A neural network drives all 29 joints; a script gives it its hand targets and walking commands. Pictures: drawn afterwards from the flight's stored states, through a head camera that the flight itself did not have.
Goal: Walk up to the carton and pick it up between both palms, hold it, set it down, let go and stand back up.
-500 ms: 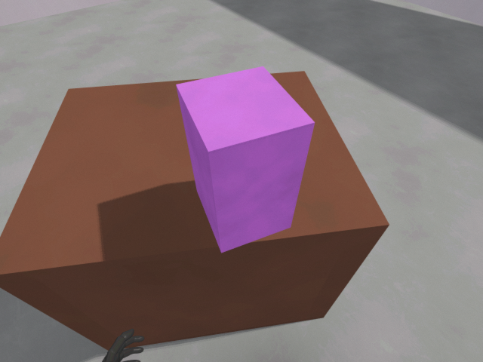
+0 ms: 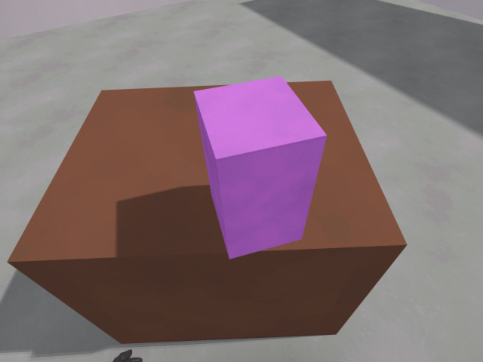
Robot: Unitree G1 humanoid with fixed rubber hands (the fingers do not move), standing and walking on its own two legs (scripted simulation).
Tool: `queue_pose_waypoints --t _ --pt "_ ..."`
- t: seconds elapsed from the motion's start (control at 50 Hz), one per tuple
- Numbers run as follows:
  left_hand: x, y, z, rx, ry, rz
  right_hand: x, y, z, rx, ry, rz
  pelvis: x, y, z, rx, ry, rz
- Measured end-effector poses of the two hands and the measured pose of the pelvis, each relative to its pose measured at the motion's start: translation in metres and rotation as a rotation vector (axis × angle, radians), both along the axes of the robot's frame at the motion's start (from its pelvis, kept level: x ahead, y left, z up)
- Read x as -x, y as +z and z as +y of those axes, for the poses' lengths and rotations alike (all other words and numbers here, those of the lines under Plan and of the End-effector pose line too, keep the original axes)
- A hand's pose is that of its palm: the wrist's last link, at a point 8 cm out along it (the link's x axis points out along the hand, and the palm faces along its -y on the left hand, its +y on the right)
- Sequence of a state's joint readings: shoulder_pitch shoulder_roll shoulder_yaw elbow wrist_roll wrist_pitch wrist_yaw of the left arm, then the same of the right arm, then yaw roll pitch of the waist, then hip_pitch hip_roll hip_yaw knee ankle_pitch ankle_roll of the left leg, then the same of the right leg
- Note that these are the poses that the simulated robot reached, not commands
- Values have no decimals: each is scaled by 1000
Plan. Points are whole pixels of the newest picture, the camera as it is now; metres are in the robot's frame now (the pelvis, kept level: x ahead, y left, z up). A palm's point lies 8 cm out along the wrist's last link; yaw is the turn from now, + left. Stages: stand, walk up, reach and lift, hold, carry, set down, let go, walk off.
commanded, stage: walk up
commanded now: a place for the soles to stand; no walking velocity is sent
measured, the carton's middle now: (253, 173) +0.44 +0.00 +0.07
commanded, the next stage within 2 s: reach and lift in 0.50 s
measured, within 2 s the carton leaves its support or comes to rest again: neither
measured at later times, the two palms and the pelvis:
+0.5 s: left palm out of the picture +0.07 +0.26 -0.11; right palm out of the picture +0.08 -0.25 -0.11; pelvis +0.00 +0.00 +0.00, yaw +6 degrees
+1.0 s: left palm out of the picture +0.13 +0.22 -0.08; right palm out of the picture +0.13 -0.26 -0.07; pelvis -0.01 -0.03 +0.01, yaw -1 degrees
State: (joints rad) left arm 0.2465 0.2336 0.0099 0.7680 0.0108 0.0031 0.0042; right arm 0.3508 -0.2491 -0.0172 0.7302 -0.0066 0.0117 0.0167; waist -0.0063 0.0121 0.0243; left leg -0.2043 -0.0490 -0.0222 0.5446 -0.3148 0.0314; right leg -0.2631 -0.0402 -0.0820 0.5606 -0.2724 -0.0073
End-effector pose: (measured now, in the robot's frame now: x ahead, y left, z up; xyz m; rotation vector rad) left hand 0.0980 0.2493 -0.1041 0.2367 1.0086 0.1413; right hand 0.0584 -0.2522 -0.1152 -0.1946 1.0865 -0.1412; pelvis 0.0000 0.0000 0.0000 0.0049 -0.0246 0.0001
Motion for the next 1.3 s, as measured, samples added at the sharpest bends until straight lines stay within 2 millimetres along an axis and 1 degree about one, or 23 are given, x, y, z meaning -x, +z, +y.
queue_pose_waypoints --t 0.1,0.22,0.38,0.52,0.54,0.58,0.64,0.68,0.72,0.76,0.8,0.84,0.9,1.0,1.12,1.2,1.3 --pt "0 0 0 2 10 -6 -4 0 0 2 14 4 -1 0 -1 2 20 -1" --pt "6 -1 3 -1 30 -2 -7 0 0 6 32 10 -1 0 -2 4 46 -3" --pt "18 -4 10 -5 74 6 -14 1 2 17 66 16 -2 -1 -1 8 80 -6" --pt "31 -8 16 -2 108 16 -25 4 5 30 97 2 -1 -3 1 11 107 -9" --pt "32 -10 17 0 121 39 -29 2 5 37 110 -7 0 -4 1 12 96 1" --pt "30 -17 19 -7 129 115 -43 -5 4 34 106 -37 5 -10 -1 14 58 16" --pt "10 -24 16 -18 103 157 -71 -9 6 8 96 -114 15 -21 -3 25 24 21" --pt "-9 -19 9 -19 84 100 -86 -6 10 -15 111 -175 19 -23 -5 33 16 6" --pt "-28 -5 -2 -8 68 7 -93 3 14 -40 126 -229 19 -20 -8 38 12 -17" --pt "-40 11 -14 7 55 -80 -94 13 15 -58 135 -269 17 -14 -11 43 9 -36" --pt "-46 23 -24 23 54 -138 -90 24 13 -60 141 -291 12 -6 -15 35 6 -46" --pt "-46 28 -31 37 62 -156 -85 33 8 -46 143 -300 9 0 -19 23 5 -52" --pt "-40 26 -34 42 87 -137 -79 42 0 -25 137 -306 6 4 -24 12 -1 -60" --pt "-27 27 -32 11 123 -125 -74 47 -8 -35 126 -308 9 6 -31 6 -10 -69" --pt "-23 40 -36 -9 134 -183 -78 50 -2 -86 129 -346 11 8 -36 0 -7 -58" --pt "-26 50 -43 0 134 -244 -83 53 6 -113 135 -381 9 10 -37 -2 -4 -47" --pt "-33 57 -50 25 130 -305 -91 62 10 -123 139 -431 5 11 -38 -2 -4 -36"
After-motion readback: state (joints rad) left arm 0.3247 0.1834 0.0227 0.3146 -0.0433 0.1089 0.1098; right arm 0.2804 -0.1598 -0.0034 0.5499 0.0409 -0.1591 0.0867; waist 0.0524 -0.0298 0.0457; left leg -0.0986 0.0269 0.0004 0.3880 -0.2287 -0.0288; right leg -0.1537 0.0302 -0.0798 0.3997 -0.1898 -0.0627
